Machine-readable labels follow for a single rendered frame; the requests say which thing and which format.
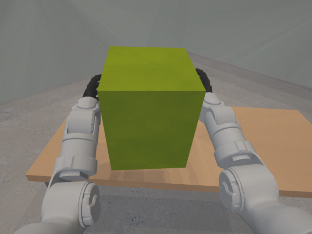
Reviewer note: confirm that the right robot hand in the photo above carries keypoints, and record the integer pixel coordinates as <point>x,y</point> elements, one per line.
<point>204,79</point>

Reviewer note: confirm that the right robot upper arm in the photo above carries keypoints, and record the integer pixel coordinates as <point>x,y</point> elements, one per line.
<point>251,192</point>

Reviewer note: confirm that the left robot hand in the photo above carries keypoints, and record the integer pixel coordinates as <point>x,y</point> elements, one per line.
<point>92,86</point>

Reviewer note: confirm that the carton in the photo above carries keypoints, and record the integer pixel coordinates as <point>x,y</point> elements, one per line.
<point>150,100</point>

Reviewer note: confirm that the table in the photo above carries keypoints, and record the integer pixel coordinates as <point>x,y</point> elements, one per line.
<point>281,138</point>

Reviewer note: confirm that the left robot upper arm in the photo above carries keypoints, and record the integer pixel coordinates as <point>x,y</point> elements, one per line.
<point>68,208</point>

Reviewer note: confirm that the left robot forearm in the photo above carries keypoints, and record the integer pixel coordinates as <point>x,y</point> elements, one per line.
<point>77,160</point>

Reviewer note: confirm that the right robot forearm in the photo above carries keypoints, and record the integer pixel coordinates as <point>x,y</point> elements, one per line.
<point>230,145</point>

